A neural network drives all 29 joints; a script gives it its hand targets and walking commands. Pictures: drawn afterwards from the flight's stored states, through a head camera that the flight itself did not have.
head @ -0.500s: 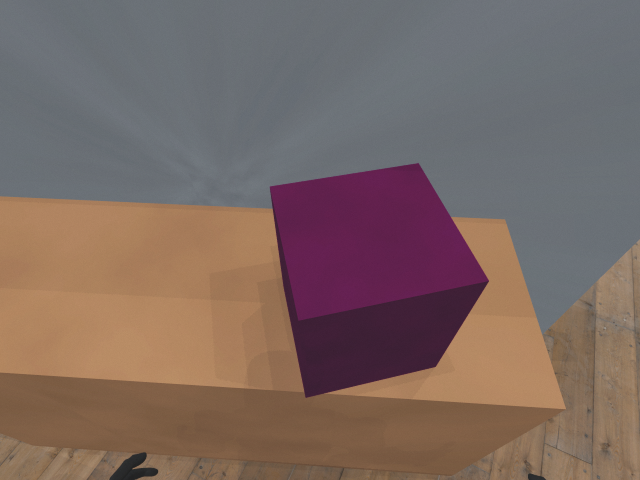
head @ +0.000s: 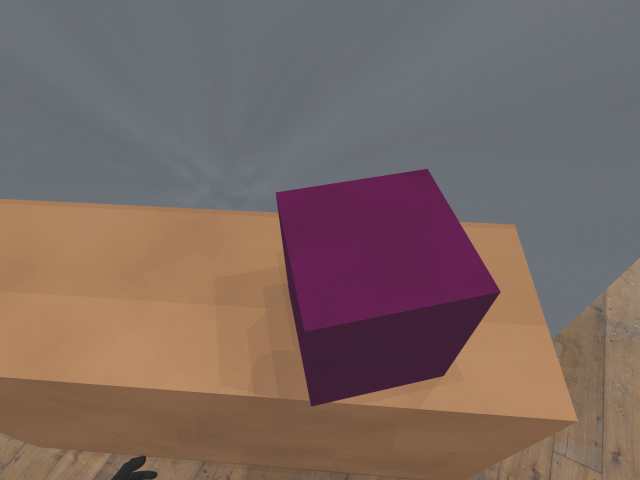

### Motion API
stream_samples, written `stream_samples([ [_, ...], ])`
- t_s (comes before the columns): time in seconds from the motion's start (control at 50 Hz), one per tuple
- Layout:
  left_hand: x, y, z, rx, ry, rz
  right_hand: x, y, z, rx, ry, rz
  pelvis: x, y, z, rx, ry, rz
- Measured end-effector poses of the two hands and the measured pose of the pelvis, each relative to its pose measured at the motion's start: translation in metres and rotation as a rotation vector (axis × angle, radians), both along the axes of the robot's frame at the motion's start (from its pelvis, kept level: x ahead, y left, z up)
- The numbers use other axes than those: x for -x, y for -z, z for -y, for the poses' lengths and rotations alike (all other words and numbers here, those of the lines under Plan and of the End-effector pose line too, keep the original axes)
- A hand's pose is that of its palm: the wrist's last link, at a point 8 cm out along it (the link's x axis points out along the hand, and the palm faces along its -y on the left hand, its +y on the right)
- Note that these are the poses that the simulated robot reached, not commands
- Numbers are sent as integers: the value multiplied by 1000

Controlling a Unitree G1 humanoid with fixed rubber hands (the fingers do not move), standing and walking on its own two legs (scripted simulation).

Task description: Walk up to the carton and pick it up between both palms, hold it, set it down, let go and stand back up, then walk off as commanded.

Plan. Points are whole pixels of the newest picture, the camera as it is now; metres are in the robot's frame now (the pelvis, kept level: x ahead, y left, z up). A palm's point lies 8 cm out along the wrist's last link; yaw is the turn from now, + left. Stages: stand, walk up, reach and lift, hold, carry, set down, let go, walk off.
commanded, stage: walk up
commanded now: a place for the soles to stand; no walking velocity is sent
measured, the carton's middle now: (367, 292) +0.36 -0.04 -0.01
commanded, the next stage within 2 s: reach and lift in 0.70 s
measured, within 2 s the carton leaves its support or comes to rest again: neither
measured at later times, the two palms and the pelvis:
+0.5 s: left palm out of the picture +0.09 +0.30 -0.12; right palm out of the picture +0.08 -0.27 -0.12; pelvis +0.00 +0.01 +0.00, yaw +0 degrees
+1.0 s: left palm (152, 448) +0.16 +0.24 -0.10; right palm out of the picture +0.12 -0.26 -0.12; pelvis -0.03 +0.01 -0.02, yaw -4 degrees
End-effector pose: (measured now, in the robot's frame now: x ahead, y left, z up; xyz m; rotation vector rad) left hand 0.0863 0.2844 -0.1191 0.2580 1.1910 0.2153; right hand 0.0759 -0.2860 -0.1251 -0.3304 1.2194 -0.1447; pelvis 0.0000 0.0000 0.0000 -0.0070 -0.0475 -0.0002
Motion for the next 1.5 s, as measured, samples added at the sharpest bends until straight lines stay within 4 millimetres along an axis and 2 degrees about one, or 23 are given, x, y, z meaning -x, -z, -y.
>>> stream_samples([
  [0.36, 1, 2, -12, 6, -13, -4, -9, -3, -12, 6, -4, 19, -3, 0, -11, 0, -3, 4],
  [0.72, -1, 3, -20, 5, -9, -3, -4, -4, -17, 15, 5, 15, -3, 1, -18, 0, -3, 4],
  [0.78, -10, 4, -20, -8, -15, -49, -11, 2, -19, -21, 10, 65, 4, 7, -19, 12, 42, -28],
  [0.86, -38, 3, -7, -15, 46, -60, -30, 9, -27, -90, -3, 167, 17, 16, -17, 36, 71, -19],
  [0.94, -67, -11, 19, -12, 109, 55, -43, 6, -30, -127, -43, 242, 24, 18, -13, 48, 68, -4],
  [1.02, -78, -27, 47, 23, 125, 168, -45, -6, -23, -124, -64, 297, 26, 15, -7, 44, 64, 20],
  [1.12, -63, -30, 62, 27, 108, 190, -38, -25, -6, -94, -70, 353, 29, 11, 4, 26, 67, 57],
  [1.26, -29, -28, 58, -4, 32, 194, -12, -41, 10, -88, -54, 376, 42, 9, 22, 4, 75, 95],
  [1.38, -12, -38, 63, -15, 11, 260, 10, -41, 7, -125, -40, 385, 56, 9, 34, -9, 75, 94],
  [1.5, -6, -49, 72, -20, 7, 319, 19, -42, -2, -166, -31, 444, 71, 10, 39, -21, 83, 90],
])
